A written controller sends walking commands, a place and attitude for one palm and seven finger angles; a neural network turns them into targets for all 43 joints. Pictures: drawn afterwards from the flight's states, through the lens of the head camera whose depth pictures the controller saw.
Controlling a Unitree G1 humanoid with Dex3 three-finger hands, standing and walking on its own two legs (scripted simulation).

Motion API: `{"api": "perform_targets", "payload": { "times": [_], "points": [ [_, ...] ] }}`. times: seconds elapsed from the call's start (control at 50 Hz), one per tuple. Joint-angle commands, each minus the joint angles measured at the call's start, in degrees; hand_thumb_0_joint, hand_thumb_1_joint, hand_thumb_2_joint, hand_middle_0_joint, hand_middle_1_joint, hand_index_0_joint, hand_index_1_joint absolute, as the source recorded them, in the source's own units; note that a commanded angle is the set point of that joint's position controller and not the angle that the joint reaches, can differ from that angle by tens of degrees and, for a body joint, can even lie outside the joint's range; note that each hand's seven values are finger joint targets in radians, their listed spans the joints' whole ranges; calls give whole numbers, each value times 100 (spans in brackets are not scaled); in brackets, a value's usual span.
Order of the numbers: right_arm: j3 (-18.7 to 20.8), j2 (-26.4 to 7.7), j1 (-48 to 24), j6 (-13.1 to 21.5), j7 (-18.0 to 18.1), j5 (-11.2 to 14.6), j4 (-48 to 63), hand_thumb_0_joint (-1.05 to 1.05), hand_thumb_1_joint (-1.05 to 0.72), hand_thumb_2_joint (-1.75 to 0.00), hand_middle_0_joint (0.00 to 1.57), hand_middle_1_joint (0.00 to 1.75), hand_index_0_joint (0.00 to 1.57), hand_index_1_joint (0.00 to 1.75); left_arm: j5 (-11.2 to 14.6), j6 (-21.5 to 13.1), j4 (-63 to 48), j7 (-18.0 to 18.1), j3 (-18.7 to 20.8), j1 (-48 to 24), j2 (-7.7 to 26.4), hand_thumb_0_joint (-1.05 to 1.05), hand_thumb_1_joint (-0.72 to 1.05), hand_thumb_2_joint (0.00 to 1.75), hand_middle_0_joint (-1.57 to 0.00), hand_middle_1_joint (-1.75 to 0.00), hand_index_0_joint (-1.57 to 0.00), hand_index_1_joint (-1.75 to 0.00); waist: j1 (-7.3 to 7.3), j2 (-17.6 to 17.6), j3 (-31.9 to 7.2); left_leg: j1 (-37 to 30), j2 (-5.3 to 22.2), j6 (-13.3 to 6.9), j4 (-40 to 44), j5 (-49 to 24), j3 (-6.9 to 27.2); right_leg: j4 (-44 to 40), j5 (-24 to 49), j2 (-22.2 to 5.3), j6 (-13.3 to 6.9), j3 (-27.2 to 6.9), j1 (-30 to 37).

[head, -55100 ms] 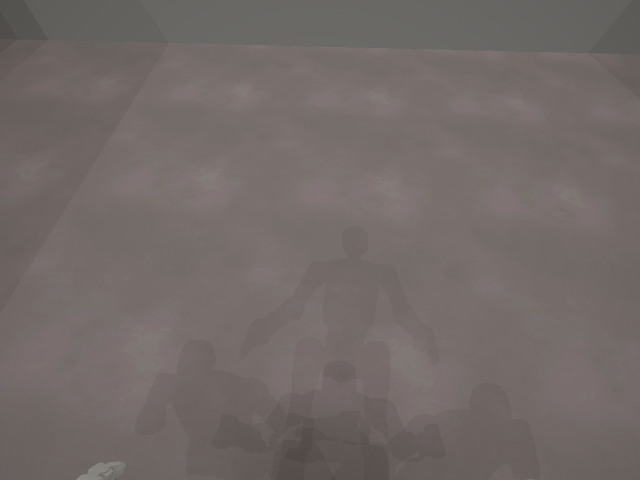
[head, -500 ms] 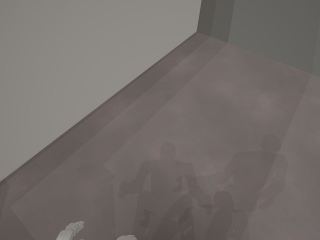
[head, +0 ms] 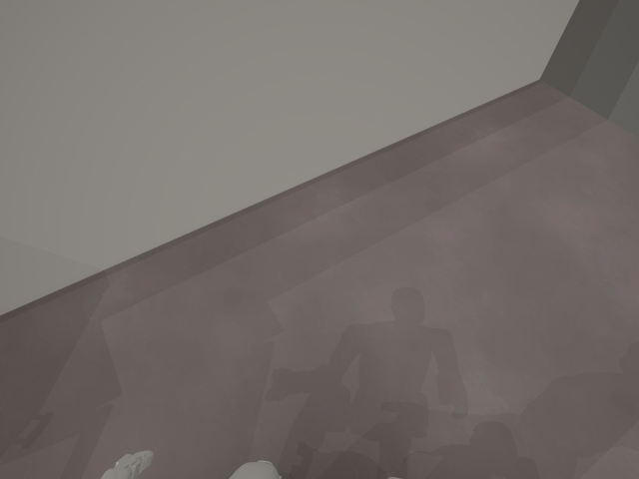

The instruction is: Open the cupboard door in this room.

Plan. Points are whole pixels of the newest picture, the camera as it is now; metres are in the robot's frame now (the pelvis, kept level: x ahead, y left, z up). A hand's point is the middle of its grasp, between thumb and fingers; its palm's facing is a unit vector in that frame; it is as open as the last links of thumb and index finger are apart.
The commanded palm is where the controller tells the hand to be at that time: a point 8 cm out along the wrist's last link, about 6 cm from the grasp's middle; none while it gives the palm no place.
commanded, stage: turn to face it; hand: left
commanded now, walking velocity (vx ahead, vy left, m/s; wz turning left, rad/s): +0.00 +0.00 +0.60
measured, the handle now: out of the picture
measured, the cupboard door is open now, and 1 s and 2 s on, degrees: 49 49 49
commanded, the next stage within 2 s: none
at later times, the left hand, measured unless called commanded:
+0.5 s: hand out of the picture +0.04 +0.23 -0.15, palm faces +0.34 -0.91 -0.24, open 7.3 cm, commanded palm none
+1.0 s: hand out of the picture -0.06 +0.20 -0.17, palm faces +0.61 -0.76 -0.23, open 7.3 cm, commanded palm none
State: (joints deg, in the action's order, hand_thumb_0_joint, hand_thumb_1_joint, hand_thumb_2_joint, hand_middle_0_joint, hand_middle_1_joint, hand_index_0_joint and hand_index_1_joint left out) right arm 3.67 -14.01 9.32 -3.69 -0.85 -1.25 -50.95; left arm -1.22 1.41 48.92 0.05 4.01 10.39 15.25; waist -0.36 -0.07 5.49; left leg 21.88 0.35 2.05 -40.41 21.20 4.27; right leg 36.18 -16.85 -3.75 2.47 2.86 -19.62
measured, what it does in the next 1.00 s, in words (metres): steps on the spot, turning left: left foot, then right foot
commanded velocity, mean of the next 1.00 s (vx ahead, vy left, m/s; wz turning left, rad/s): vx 0.00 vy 0.00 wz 0.60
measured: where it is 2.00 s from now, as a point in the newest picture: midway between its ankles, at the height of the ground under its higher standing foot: outside the picture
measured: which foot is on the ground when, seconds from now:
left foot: up 0.00-0.24, down 0.26-0.58, up 0.60-0.84, down 0.86-1.00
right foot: down 0.00-0.26, up 0.28-0.56, down 0.58-0.86, up 0.88-1.00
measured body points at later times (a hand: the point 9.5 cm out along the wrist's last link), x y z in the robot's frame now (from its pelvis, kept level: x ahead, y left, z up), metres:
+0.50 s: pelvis +0.01 -0.01 +0.02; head +0.06 +0.03 +0.46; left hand +0.02 +0.28 -0.13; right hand +0.17 -0.23 -0.12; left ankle -0.01 +0.11 -0.72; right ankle +0.06 -0.15 -0.68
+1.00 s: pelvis +0.01 -0.01 +0.01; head +0.03 +0.04 +0.45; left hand -0.09 +0.24 -0.15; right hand +0.25 -0.16 -0.11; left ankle -0.03 +0.09 -0.72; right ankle +0.08 -0.15 -0.65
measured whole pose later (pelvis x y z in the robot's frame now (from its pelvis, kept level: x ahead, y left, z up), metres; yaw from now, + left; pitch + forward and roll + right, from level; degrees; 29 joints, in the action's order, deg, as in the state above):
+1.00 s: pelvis +0.01 -0.01 +0.01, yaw +37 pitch +0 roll -1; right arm 3.0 -13.0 8.5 -1.4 -0.6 -1.5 -50.0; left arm -1.0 4.2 52.0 0.5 4.2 10.3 15.0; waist 0.0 -2.6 6.4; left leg 19.6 -0.3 -1.9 -35.6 16.1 -0.1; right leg 62.3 -28.5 -5.1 5.1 2.3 -26.0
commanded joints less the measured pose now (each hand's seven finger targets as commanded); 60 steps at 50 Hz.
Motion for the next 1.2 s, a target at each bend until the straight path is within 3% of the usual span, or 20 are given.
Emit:
{"api": "perform_targets", "payload": {
  "times": [0.0,0.06,0.14,0.2,0.24,0.26,0.34,0.52,0.56,0.58,0.62,0.74,0.8,0.82,0.84,0.86,0.98,1.14,1.16,1.18],
  "points": [
    [265,-557,-423,68,-26,25,674,0,-90,-90,20,30,20,30,-53,-128,-397,166,248,282,1114,0,90,90,-20,-30,-20,-30,-105,-1438,-543,995,38,-40,-2909,1092,-241,-2243,-367,-2132,-1149,-2061,415],
    [178,-393,-388,55,-84,30,511,0,-90,-90,20,30,20,30,-51,-141,-425,163,119,-18,716,0,90,90,-20,-30,-20,-30,56,-1486,-462,758,227,115,-2271,761,-554,-1730,1633,-1559,-899,-509,632],
    [56,-155,-518,167,-102,80,520,0,-90,-90,20,30,20,30,-52,-185,-170,146,210,527,970,0,90,90,-20,-30,-20,-30,-208,-1124,-920,257,-3,127,-123,604,-1085,-913,3540,-1633,-837,-148,1753],
    [106,-400,-26,215,-89,62,396,0,-90,-90,20,30,20,30,34,-151,-135,102,241,425,958,0,90,90,-20,-30,-20,-30,79,-862,-1084,-935,15,-27,1440,-852,-1005,-115,3025,-1500,-340,354,1218],
    [381,-1518,746,262,-4,-18,314,0,-90,-90,20,30,20,30,93,-81,-566,52,83,62,350,0,90,90,-20,-30,-20,-30,547,1830,-1205,-2462,2411,-1404,1912,-4572,2004,2092,-2038,-376,431,654,-1449],
    [400,-1629,1088,241,64,-30,180,0,-90,-90,20,30,20,30,22,-17,-709,83,79,-341,484,0,90,90,-20,-30,-20,-30,688,1048,-1204,-2292,2590,-1742,1799,-4233,2039,2841,-2055,-346,317,7,-1646],
    [242,-1084,261,310,202,-26,306,0,-90,-90,20,30,20,30,62,34,-371,83,107,-288,389,0,90,90,-20,-30,-20,-30,205,1057,-886,-1572,1486,-1175,1702,-3998,1006,2842,-944,-237,305,-319,-1305],
    [320,-1048,-250,170,125,-1,452,0,-90,-90,20,30,20,30,73,-42,-213,85,164,460,461,0,90,90,-20,-30,-20,-30,-199,730,-792,121,789,-688,1371,-1469,1193,-891,141,216,76,-88,1341],
    [234,-472,-228,179,48,63,677,0,-90,-90,20,30,20,30,-61,-130,-247,158,304,620,1291,0,90,90,-20,-30,-20,-30,-332,-1836,-775,1308,-474,47,-1073,1217,-326,-2370,59,-2248,-918,-2508,1713],
    [253,-576,-178,156,4,15,698,0,-90,-90,20,30,20,30,-19,-90,-361,153,243,375,1268,0,90,90,-20,-30,-20,-30,-206,-1215,-650,968,-142,-16,-2046,1303,-139,-2287,199,-2445,-1232,-2195,973],
    [270,-557,-186,72,-20,8,483,0,-90,-90,20,30,20,30,-12,-132,-395,190,169,2,850,0,90,90,-20,-30,-20,-30,14,-1710,-531,1167,113,58,-2924,842,-213,-1888,1179,-1771,-1067,-1340,943],
    [86,-214,-494,142,-107,82,488,0,-90,-90,20,30,20,30,-49,-163,-200,159,205,405,999,0,90,90,-20,-30,-20,-30,-175,-1132,-701,258,-9,139,-362,597,-982,-1064,3327,-1604,-848,-231,1530],
    [124,-435,7,198,-91,61,381,0,-90,-90,20,30,20,30,24,-119,-164,110,238,348,1014,0,90,90,-20,-30,-20,-30,108,-881,-908,-906,-62,-3,1269,-712,-962,-197,2775,-1457,-359,219,1067],
    [231,-900,368,248,-65,26,326,0,-90,-90,20,30,20,30,69,-79,-279,82,220,311,817,0,90,90,-20,-30,-20,-30,321,194,-1172,-1857,712,-348,1658,-1865,57,763,1556,-1122,3,553,67],
    [396,-1554,836,262,-15,-21,298,0,-90,-90,20,30,20,30,93,-50,-557,50,95,101,396,0,90,90,-20,-30,-20,-30,571,1826,-1215,-2407,2283,-1306,1902,-4016,2124,2104,-2010,-336,429,640,-1393],
    [419,-1747,1126,225,38,-31,177,0,-90,-90,20,30,20,30,35,2,-711,83,76,-205,511,0,90,90,-20,-30,-20,-30,696,1226,-1268,-2098,2562,-1718,1863,-3354,2269,2838,-2197,-317,295,-47,-1461],
    [239,-1121,114,286,188,-33,358,0,-90,-90,20,30,20,30,42,61,-303,42,114,-182,372,0,90,90,-20,-30,-20,-30,162,966,-749,-1083,1279,-1080,2023,-2317,1179,2393,-872,-124,234,-288,-969],
    [340,-1107,-89,159,119,-30,408,0,-90,-90,20,30,20,30,70,-7,-264,86,125,235,387,0,90,90,-20,-30,-20,-30,-14,952,-819,-279,901,-897,1835,-1397,1647,-217,-317,370,63,-116,743],
    [334,-989,-192,143,105,12,471,0,-90,-90,20,30,20,30,68,-46,-215,117,172,488,524,0,90,90,-20,-30,-20,-30,-164,616,-829,233,665,-688,1515,-999,1521,-1091,24,215,13,-250,1447],
    [306,-700,-215,131,62,61,545,0,-90,-90,20,30,20,30,-7,-93,-221,163,266,627,923,0,90,90,-20,-30,-20,-30,-262,-501,-773,1117,67,-317,647,-88,967,-1986,-686,-783,-323,-1358,1977]
  ]
}}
